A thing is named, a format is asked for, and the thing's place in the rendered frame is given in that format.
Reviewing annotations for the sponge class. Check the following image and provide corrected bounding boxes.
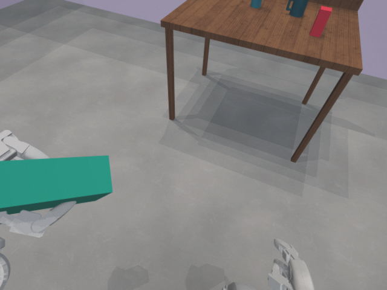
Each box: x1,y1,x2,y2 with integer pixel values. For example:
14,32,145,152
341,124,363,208
0,155,112,214

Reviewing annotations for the right robot hand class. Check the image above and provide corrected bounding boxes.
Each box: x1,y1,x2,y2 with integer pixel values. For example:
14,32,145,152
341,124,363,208
268,238,314,290

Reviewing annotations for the left robot hand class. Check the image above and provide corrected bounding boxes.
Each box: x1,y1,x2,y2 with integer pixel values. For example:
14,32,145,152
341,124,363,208
0,130,76,237

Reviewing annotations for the table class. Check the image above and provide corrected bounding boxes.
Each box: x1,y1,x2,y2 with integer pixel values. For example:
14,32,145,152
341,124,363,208
161,0,363,163

